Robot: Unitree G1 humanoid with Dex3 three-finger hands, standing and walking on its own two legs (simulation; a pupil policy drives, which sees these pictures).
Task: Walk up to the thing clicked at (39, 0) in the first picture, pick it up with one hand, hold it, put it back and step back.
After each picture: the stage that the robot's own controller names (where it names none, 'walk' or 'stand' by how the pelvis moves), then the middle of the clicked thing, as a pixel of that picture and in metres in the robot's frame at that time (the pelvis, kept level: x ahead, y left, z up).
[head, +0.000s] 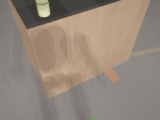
stand; (42, 4) +0.85 +0.22 +0.05
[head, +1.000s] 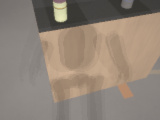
walk; (60, 8) +0.78 +0.17 +0.05
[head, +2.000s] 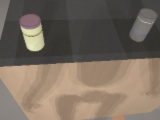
walk; (33, 33) +0.48 +0.21 +0.08
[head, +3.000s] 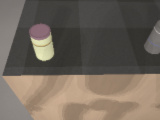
stand; (42, 43) +0.46 +0.15 +0.08
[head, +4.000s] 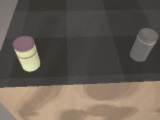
stand; (27, 54) +0.43 +0.20 +0.06
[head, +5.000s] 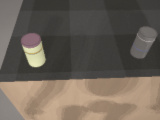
stand; (34, 50) +0.46 +0.20 +0.05
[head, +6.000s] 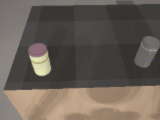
stand; (40, 59) +0.44 +0.18 +0.04
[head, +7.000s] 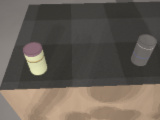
stand; (35, 59) +0.45 +0.19 +0.04
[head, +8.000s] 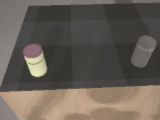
stand; (35, 60) +0.44 +0.19 +0.04
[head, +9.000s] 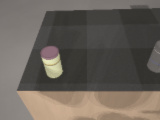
rise first; (52, 62) +0.44 +0.16 +0.05
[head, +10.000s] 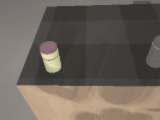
go down; (51, 57) +0.46 +0.17 +0.05
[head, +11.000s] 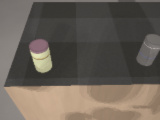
go down; (41, 56) +0.46 +0.16 +0.05
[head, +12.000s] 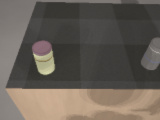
go down; (44, 58) +0.45 +0.15 +0.05
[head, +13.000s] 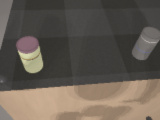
close in; (30, 55) +0.44 +0.16 +0.06
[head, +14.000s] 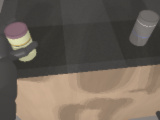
close; (21, 42) +0.47 +0.17 +0.09
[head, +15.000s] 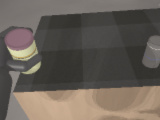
lift; (24, 52) +0.33 +0.16 +0.23
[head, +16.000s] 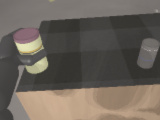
lift; (32, 51) +0.34 +0.15 +0.22
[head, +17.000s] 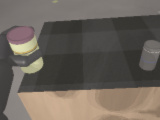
hold; (26, 50) +0.33 +0.16 +0.24
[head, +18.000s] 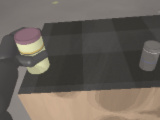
crouch; (33, 51) +0.33 +0.15 +0.23
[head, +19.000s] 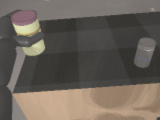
crouch; (29, 33) +0.39 +0.15 +0.25
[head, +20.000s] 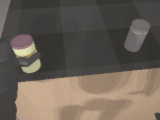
lower; (26, 54) +0.44 +0.16 +0.08
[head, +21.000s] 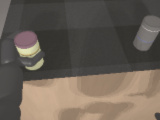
lower; (30, 51) +0.43 +0.16 +0.09
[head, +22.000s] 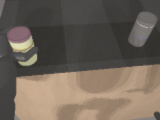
lower; (23, 47) +0.45 +0.17 +0.09
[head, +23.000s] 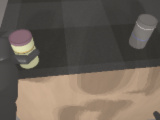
lower; (25, 49) +0.44 +0.17 +0.09
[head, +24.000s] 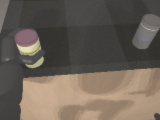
loosen; (30, 49) +0.44 +0.15 +0.09
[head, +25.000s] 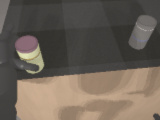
withdraw; (30, 55) +0.43 +0.15 +0.08
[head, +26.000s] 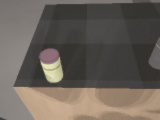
sink last; (52, 66) +0.40 +0.15 +0.06
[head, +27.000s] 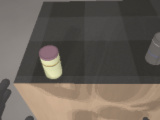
stand; (51, 62) +0.42 +0.15 +0.05
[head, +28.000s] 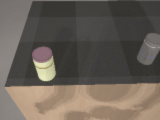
stand; (44, 64) +0.41 +0.15 +0.05
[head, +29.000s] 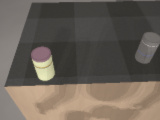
stand; (43, 64) +0.42 +0.15 +0.05
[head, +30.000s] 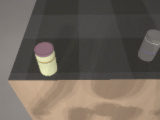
walk; (46, 59) +0.43 +0.15 +0.05
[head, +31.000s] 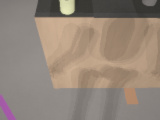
walk; out of the picture +0.71 +0.09 +0.07
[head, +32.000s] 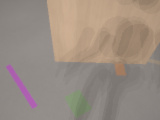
walk; out of the picture +1.09 +0.05 +0.07
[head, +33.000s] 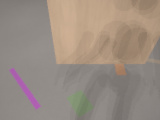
stand; out of the picture +1.14 +0.10 +0.07
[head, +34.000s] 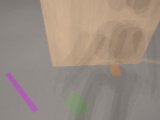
stand; out of the picture +1.14 +0.14 +0.04
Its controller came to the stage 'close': yes
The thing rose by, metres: 0.22
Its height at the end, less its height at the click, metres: +0.00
